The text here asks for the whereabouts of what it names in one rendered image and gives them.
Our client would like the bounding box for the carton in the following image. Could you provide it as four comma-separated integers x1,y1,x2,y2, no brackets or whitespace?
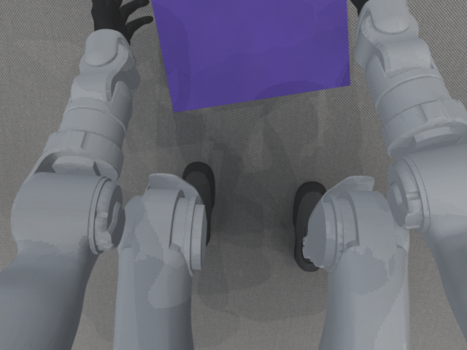
151,0,350,112

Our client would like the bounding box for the robot right hand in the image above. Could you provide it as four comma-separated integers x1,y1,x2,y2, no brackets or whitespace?
350,0,368,17

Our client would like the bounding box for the left robot forearm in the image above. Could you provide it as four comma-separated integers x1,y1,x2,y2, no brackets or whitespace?
11,29,141,244

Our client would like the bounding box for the robot left shin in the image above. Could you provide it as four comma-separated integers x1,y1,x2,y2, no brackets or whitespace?
117,174,204,255

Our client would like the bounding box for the right robot forearm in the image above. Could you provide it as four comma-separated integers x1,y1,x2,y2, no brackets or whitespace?
353,0,467,160

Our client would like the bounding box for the robot left hand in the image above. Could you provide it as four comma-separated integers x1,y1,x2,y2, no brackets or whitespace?
91,0,153,46

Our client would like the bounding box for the robot left thigh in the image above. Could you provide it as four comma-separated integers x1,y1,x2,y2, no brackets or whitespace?
113,189,207,350

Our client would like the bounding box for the robot right upper arm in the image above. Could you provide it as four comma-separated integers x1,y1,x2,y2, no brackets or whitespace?
387,142,467,342

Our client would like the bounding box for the robot left upper arm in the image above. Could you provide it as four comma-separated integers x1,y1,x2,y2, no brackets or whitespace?
0,172,126,350

